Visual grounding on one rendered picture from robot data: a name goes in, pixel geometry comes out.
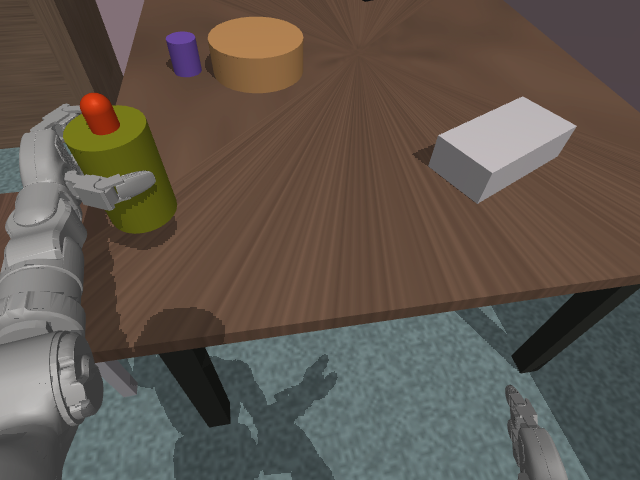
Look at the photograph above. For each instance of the left robot arm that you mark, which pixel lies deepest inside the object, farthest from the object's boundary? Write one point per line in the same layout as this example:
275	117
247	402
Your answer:
49	382

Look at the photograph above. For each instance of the chair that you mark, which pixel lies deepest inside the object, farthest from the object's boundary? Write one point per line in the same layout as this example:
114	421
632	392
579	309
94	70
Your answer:
112	371

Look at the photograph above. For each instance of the right robot hand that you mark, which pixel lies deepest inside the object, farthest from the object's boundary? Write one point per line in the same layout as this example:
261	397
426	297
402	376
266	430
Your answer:
533	448

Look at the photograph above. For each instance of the table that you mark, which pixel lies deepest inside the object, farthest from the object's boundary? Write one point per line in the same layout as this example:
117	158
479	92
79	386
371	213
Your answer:
313	207

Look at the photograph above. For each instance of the left robot hand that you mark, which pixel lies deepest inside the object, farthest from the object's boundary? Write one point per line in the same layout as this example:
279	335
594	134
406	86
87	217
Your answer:
44	158

